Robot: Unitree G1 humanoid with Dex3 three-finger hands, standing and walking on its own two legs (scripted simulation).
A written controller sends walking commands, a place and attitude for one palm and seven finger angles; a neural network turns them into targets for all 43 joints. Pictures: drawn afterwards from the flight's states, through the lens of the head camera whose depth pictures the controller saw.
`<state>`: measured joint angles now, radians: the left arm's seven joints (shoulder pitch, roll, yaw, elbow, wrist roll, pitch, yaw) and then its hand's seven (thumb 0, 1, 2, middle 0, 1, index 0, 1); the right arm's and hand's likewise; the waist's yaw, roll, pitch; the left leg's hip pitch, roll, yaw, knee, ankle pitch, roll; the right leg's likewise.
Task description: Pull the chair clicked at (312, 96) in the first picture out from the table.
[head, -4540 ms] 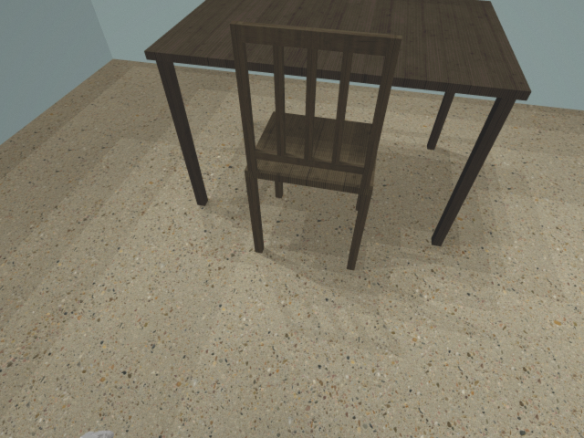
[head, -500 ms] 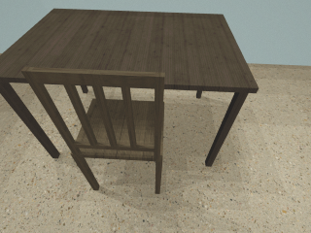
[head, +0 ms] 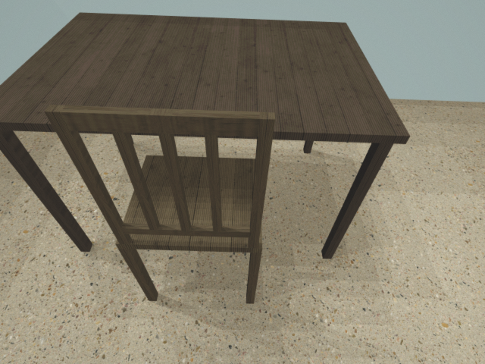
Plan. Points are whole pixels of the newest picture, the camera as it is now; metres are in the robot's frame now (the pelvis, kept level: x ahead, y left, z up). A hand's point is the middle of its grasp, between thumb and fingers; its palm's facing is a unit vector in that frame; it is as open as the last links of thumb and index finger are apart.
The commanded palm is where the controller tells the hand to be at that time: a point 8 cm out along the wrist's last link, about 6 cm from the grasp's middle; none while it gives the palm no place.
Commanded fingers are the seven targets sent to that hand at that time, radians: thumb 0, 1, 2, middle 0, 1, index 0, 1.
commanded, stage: come to a stop and stand still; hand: left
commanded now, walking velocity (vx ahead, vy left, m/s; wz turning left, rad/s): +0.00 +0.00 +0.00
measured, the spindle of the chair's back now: (177, 187) +0.49 +0.18 -0.05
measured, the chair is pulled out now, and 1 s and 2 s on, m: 0.00 0.00 0.00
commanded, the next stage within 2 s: look again from close up in 0.08 s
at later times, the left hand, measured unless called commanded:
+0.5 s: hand out of the picture -0.02 +0.17 -0.17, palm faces +0.01 -0.98 -0.20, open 7.4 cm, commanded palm none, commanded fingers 0.00 0.90 0.90 -0.20 -0.30 -0.20 -0.30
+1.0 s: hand out of the picture -0.01 +0.14 -0.17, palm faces +0.02 -0.98 -0.19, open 7.4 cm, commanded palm none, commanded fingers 0.00 0.90 0.90 -0.20 -0.30 -0.20 -0.30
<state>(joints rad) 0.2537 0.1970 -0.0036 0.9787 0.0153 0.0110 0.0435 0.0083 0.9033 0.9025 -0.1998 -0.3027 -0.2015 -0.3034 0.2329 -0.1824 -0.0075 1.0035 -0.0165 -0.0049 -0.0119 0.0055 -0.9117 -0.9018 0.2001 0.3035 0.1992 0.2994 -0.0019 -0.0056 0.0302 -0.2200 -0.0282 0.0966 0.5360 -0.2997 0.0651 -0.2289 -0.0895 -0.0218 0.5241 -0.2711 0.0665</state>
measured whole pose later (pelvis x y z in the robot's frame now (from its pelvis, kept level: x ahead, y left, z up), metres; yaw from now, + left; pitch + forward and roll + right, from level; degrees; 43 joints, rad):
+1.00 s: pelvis -0.01 -0.02 +0.01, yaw -1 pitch -2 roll +1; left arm 0.31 0.12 0.00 1.11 0.02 -0.01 0.05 0.01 0.91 0.90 -0.20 -0.30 -0.20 -0.30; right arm 0.28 -0.14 0.00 1.16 -0.01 -0.01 -0.02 0.00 -0.90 -0.90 0.20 0.30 0.20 0.30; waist -0.01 0.01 0.04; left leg -0.16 -0.01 0.10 0.42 -0.23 0.04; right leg -0.19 -0.07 -0.02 0.45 -0.22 0.04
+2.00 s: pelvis +0.00 -0.02 +0.00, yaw +0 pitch -2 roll +0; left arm 0.25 0.19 -0.01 0.99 0.02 0.01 0.03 0.01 0.90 0.90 -0.20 -0.30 -0.20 -0.30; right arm 0.24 -0.19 0.00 0.98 -0.02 0.00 -0.01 0.00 -0.91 -0.90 0.20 0.30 0.20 0.30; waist 0.00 0.01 0.01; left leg -0.21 0.00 0.08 0.53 -0.29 0.03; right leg -0.22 -0.06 -0.02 0.53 -0.28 0.03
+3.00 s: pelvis +0.03 -0.04 +0.01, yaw +0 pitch -1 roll +1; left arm 0.28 0.15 0.00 1.11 0.01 -0.01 0.04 0.01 0.91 0.90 -0.20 -0.30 -0.20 -0.30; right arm 0.26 -0.15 0.02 1.14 -0.01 -0.02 -0.03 0.01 -0.91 -0.90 0.20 0.30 0.20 0.30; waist 0.01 -0.01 0.03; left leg -0.13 0.00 0.06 0.43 -0.28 0.01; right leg -0.16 -0.05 -0.03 0.46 -0.30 0.02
